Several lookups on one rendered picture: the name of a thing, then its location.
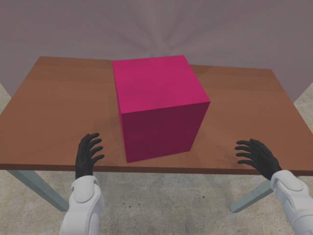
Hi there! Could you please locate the right robot forearm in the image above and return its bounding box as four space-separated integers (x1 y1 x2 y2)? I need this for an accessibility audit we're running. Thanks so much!
270 170 313 235

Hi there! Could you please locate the carton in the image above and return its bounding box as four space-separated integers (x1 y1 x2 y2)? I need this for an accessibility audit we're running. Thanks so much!
112 55 211 163

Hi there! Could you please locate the left robot forearm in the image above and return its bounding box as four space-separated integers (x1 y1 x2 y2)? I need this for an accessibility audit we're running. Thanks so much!
59 175 105 235

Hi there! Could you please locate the left robot hand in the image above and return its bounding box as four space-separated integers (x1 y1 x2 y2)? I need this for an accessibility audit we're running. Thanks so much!
75 133 104 179

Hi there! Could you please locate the table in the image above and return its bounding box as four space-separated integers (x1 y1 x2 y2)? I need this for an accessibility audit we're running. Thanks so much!
0 56 313 213

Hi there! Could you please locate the right robot hand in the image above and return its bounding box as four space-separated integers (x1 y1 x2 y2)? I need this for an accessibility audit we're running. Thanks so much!
235 139 282 180

